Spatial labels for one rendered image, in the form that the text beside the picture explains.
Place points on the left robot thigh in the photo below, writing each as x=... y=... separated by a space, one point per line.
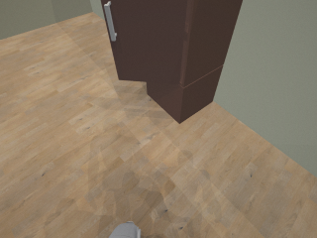
x=126 y=230

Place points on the cupboard door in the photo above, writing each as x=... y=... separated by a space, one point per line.
x=149 y=41

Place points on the handle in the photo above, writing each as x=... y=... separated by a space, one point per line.
x=113 y=35

